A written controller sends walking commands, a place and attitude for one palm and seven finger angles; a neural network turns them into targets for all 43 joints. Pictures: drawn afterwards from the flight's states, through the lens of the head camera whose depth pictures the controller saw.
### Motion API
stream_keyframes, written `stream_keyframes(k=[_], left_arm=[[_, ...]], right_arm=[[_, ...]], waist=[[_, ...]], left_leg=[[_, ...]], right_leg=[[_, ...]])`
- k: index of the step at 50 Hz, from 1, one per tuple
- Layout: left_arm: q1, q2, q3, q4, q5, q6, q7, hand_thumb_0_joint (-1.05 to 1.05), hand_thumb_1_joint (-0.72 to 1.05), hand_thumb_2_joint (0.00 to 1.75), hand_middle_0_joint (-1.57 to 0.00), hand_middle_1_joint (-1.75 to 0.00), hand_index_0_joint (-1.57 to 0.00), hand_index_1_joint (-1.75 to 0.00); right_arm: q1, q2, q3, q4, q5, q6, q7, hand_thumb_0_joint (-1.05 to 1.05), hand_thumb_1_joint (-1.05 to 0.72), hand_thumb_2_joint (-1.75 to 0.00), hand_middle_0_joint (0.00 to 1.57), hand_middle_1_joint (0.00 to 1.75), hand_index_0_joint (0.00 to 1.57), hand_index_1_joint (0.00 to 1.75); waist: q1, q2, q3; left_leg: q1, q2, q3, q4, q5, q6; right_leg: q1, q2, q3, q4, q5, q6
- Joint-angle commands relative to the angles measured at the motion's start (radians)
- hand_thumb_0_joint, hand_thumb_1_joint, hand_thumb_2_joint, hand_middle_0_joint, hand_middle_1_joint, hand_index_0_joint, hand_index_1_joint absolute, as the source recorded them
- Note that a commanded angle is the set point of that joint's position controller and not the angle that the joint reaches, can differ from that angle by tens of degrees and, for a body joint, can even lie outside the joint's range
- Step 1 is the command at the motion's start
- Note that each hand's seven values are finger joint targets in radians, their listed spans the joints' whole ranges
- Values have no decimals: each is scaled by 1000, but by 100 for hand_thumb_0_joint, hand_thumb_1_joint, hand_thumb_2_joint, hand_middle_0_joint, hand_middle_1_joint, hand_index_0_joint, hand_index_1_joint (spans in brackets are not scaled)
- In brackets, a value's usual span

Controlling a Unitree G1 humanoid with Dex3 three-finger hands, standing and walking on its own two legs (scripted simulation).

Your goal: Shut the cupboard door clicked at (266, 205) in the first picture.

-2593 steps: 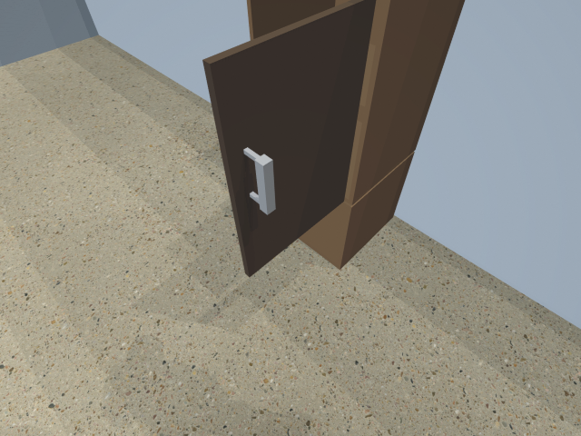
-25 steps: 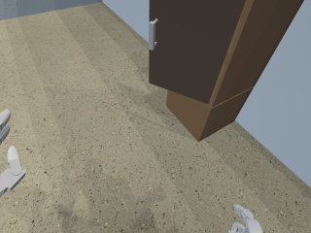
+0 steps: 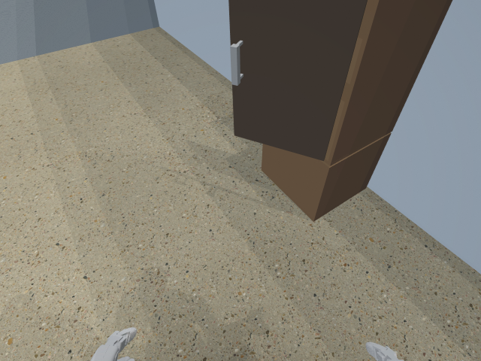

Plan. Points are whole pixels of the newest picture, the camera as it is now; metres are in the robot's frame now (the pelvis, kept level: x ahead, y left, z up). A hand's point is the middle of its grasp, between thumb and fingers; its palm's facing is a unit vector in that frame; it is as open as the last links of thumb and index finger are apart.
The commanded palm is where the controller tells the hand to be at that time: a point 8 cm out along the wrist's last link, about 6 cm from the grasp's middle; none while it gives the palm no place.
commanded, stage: let the arm hang, fingers relaxed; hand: left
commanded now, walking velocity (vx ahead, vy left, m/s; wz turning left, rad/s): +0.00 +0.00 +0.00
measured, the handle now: (238, 62) +1.02 +0.04 +0.01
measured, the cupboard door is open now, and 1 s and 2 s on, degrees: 31 31 31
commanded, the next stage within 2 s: look to check the result in 0.88 s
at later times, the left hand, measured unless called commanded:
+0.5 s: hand out of the picture -0.08 +0.19 -0.16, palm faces +0.01 -0.97 -0.23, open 7.4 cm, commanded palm none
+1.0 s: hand out of the picture -0.04 +0.16 -0.17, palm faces +0.01 -0.99 -0.17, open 7.4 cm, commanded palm none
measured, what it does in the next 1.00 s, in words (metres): stands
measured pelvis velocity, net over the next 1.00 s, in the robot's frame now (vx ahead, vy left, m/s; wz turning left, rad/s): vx -0.02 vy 0.00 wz -0.02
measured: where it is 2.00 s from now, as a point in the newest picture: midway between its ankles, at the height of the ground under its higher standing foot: outside the picture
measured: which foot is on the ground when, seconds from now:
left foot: down 0.00-1.00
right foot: down 0.00-1.00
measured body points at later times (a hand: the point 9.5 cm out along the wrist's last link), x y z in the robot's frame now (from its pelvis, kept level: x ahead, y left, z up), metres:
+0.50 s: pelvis -0.03 +0.00 +0.01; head -0.03 -0.01 +0.46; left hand -0.08 +0.24 -0.14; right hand -0.06 -0.21 -0.15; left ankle +0.03 +0.10 -0.73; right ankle -0.01 -0.12 -0.73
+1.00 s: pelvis -0.02 +0.00 +0.01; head -0.02 +0.00 +0.46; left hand -0.04 +0.21 -0.15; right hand -0.06 -0.21 -0.15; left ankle +0.03 +0.10 -0.73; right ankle -0.01 -0.12 -0.73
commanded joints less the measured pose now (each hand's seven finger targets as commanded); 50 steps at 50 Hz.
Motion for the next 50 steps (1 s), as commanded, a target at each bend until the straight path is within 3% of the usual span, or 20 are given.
stream_keyframes(k=[1, 2, 6, 11, 16, 21, 30, 34, 38, 42, 50], left_arm=[[-17, 138, 37, 61, -7, -51, 16, 0, 90, 90, -20, -30, -20, -30], [6, 147, 37, 109, -6, -51, 18, 0, 90, 90, -20, -30, -20, -30], [56, 92, 48, 260, -6, -54, 21, 0, 90, 90, -20, -30, -20, -30], [73, 76, 34, 380, -6, -58, 18, 0, 90, 90, -20, -30, -20, -30], [95, 53, 29, 459, -4, -60, 21, 0, 90, 90, -20, -30, -20, -30], [108, 34, 27, 505, -4, -63, 26, 0, 90, 90, -20, -30, -20, -30], [119, 13, 27, 526, -5, -67, 32, 0, 90, 90, -20, -30, -20, -30], [113, 1, 29, 529, -4, -67, 33, 0, 90, 90, -20, -30, -20, -30], [114, -7, 31, 528, -4, -68, 34, 0, 90, 90, -20, -30, -20, -30], [112, -8, 30, 534, -6, -74, 35, 0, 90, 90, -20, -30, -20, -30], [102, -12, 27, 543, -7, -76, 34, 0, 90, 90, -20, -30, -20, -30]], right_arm=[[19, -94, -18, -14, -12, -7, -14, 0, -90, -90, 20, 30, 20, 30], [14, -100, -17, 5, -9, -5, -14, 0, -90, -90, 20, 30, 20, 30], [52, -43, -24, 83, -11, 4, -26, 0, -90, -90, 20, 30, 20, 30], [117, -35, -34, 155, -3, 9, -36, 0, -90, -90, 20, 30, 20, 30], [174, -25, -39, 214, 0, 5, -43, 0, -90, -90, 20, 30, 20, 30], [205, 2, -37, 258, 1, 6, -44, 0, -90, -90, 20, 30, 20, 30], [223, 58, -31, 299, -1, 6, -43, 0, -90, -90, 20, 30, 20, 30], [222, 69, -31, 304, -2, 6, -45, 0, -90, -90, 20, 30, 20, 30], [222, 71, -32, 304, -1, 0, -48, 0, -90, -90, 20, 30, 20, 30], [221, 63, -32, 303, 3, -8, -51, 0, -90, -90, 20, 30, 20, 30], [215, 60, -31, 308, 4, -9, -53, 0, -90, -90, 20, 30, 20, 30]], waist=[[12, -19, 3], [24, 34, 7], [26, 175, 37], [23, 99, 79], [19, -16, 100], [15, -90, 123], [14, -48, 134], [14, -7, 157], [18, 21, 138], [21, 14, 105], [17, -25, 106]], left_leg=[[74, 89, -139, -171, 133, 7], [55, 92, -146, -192, 96, 9], [8, 80, -138, -258, -113, 2], [9, 95, -154, -302, -182, 3], [39, 108, -158, -322, -175, 11], [68, 98, -132, -299, -131, 12], [82, 79, -96, -258, -60, 6], [62, 81, -103, -271, -82, 1], [51, 88, -114, -288, -79, 2], [72, 95, -114, -284, -20, 1], [106, 96, -105, -283, 13, 1]], right_leg=[[-3, -63, 100, -163, 67, -36], [28, -51, 97, -173, 54, -30], [73, -41, 88, -224, 29, -45], [59, -32, 85, -264, 6, -43], [23, -30, 86, -276, -12, -37], [-30, -40, 101, -298, -62, -35], [-72, -53, 117, -309, -73, -40], [-76, -45, 110, -303, -65, -38], [-36, -41, 99, -286, -5, -39], [9, -41, 91, -275, 74, -40], [7, -48, 96, -290, 82, -38]])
